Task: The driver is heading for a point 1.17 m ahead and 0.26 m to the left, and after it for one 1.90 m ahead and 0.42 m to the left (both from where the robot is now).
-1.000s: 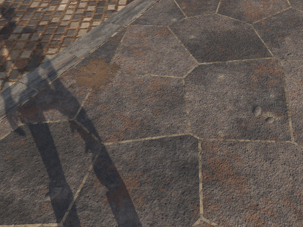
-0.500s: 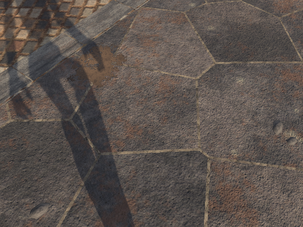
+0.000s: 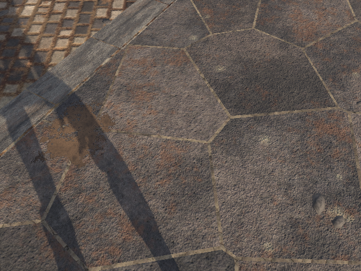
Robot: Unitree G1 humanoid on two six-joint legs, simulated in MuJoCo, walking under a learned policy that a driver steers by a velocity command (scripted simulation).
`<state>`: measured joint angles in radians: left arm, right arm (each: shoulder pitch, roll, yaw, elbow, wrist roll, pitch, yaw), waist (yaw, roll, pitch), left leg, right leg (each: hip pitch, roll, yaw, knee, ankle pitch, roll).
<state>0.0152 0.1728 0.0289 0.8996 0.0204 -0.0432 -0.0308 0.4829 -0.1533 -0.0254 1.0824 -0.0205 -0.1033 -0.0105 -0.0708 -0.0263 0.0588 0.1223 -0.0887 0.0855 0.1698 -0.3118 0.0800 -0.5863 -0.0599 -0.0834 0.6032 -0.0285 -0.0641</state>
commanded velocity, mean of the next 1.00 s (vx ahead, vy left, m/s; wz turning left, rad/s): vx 0.50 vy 0.00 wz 0.17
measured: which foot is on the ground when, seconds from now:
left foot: down 0.00-0.08, up 0.10-0.60, down 0.62-1.00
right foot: up 0.00-0.06, down 0.08-0.62, up 0.64-1.00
